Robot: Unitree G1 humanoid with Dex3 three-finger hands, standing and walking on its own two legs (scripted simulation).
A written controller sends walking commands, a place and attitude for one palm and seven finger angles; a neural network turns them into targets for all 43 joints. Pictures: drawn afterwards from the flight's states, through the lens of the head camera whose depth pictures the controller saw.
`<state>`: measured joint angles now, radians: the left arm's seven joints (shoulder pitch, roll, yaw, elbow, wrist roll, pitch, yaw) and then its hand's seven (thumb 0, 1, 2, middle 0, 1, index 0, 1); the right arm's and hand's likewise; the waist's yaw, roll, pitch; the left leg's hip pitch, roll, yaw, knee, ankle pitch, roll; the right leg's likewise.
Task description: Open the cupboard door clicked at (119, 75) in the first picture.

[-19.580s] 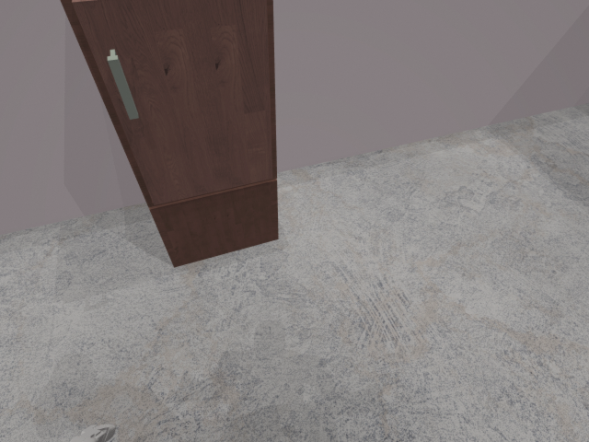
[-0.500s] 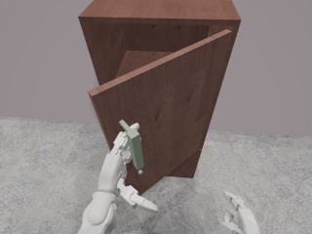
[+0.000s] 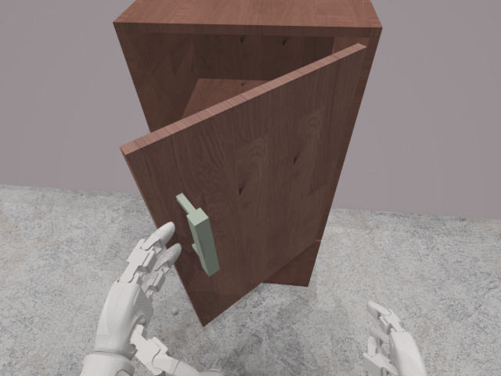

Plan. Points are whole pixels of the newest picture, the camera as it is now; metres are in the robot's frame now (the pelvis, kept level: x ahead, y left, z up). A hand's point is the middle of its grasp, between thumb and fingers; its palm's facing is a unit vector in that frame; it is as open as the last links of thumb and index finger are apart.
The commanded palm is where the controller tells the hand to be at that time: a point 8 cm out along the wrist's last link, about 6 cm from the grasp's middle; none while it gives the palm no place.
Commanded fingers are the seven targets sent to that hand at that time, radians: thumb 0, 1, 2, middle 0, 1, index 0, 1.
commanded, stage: slide the hand sideways off the handle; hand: left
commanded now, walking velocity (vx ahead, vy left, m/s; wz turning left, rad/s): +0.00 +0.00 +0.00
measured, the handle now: (197, 236) +0.30 +0.10 +0.09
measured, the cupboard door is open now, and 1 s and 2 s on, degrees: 44 44 44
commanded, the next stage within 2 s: draw the hand back to the body in 0.36 s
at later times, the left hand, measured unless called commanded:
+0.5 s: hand (129, 334) +0.16 +0.16 +0.08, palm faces -0.06 -1.00 -0.02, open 16.3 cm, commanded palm +0.14 +0.22 +0.10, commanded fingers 0.00 -0.50 0.30 -0.15 -0.30 -0.15 -0.30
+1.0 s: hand (79, 310) +0.17 +0.21 +0.13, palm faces +0.00 -1.00 -0.10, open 16.1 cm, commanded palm +0.14 +0.27 +0.15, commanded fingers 0.00 -0.22 0.42 -0.16 -0.30 -0.16 -0.30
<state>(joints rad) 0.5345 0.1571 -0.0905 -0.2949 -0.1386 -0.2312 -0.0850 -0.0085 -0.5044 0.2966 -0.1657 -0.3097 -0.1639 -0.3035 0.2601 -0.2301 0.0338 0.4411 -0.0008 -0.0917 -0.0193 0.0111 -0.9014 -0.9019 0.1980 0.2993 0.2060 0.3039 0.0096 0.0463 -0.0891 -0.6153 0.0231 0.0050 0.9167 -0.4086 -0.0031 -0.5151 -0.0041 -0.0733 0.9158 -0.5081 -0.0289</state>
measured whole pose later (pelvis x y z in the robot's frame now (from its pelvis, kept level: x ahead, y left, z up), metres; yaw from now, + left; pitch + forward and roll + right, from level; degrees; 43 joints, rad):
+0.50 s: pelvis +0.00 +0.00 -0.01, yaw +1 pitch +7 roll -1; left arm 0.61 0.22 0.09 -0.27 -0.30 -0.28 -0.30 -0.01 -0.50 0.30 -0.15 -0.30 -0.16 -0.30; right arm 0.25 -0.24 0.01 0.47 0.03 -0.14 -0.06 0.01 -0.90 -0.90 0.20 0.30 0.21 0.30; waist 0.03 0.05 -0.10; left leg -0.66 0.03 -0.02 0.97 -0.42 0.00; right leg -0.54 0.00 -0.10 0.94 -0.52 -0.03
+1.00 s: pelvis +0.00 +0.02 +0.02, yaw +1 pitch +2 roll -2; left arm 0.53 0.29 0.17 -0.38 -0.28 -0.08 -0.24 -0.01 -0.46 0.32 -0.15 -0.30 -0.16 -0.30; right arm 0.25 -0.24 0.06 0.52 0.04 -0.21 -0.08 0.01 -0.90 -0.90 0.20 0.30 0.21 0.30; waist 0.05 0.05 -0.07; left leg -0.50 0.02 -0.01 0.83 -0.37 0.03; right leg -0.36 0.00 -0.08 0.76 -0.43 0.00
